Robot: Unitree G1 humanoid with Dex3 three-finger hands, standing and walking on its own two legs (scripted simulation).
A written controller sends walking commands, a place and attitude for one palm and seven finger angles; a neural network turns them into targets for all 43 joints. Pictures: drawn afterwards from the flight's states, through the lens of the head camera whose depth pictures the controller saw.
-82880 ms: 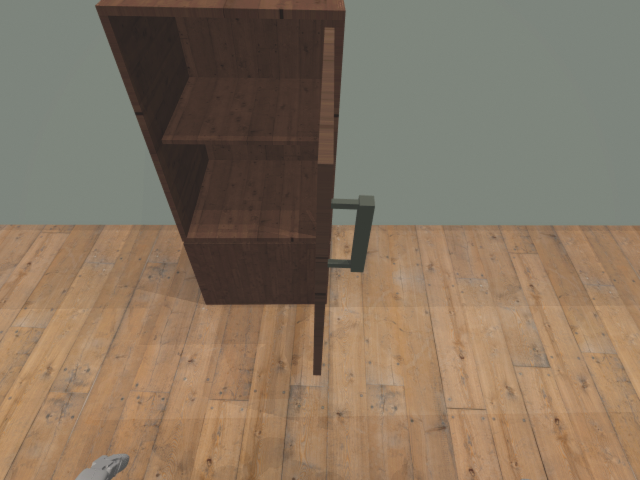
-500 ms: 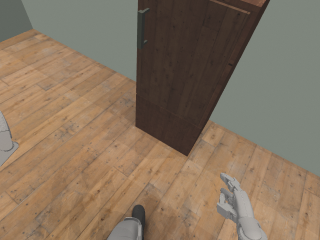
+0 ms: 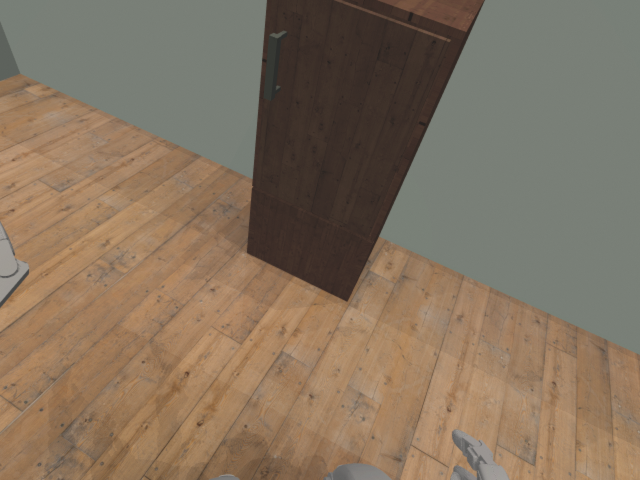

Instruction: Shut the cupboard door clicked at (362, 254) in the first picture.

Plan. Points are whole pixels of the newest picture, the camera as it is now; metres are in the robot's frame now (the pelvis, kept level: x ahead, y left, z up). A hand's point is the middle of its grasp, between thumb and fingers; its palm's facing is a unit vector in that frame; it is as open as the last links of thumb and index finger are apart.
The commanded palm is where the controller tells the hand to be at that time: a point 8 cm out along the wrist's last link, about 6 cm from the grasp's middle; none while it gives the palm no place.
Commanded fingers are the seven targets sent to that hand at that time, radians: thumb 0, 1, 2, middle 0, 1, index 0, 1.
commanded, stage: stop stepping back and stand still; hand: left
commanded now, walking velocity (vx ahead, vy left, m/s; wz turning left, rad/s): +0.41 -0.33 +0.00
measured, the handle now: (276, 65) +0.99 +0.09 +0.05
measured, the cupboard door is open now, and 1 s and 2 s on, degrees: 0 0 0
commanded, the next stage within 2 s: let the arm hang, fingers relaxed in 1.56 s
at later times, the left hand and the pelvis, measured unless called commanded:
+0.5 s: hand out of the picture +0.17 +0.30 +0.17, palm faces +0.54 -0.81 -0.25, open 7.4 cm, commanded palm +0.10 +0.35 +0.19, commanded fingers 0.00 0.90 0.90 -0.20 -0.30 -0.20 -0.30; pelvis -0.02 +0.04 +0.00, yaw +4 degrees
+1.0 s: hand out of the picture +0.19 +0.33 +0.18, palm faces +0.44 -0.77 -0.46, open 7.4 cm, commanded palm +0.13 +0.37 +0.19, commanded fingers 0.00 0.90 0.90 -0.20 -0.30 -0.20 -0.30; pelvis +0.00 +0.07 +0.01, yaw +1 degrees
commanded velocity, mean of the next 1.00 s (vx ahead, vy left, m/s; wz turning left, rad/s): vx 0.05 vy -0.02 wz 0.00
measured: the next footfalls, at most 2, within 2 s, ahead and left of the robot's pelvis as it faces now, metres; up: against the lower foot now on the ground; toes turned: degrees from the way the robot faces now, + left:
right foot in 0.26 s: -0.01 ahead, -0.05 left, +0.00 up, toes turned -2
left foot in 0.50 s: +0.03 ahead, +0.20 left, +0.00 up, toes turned +6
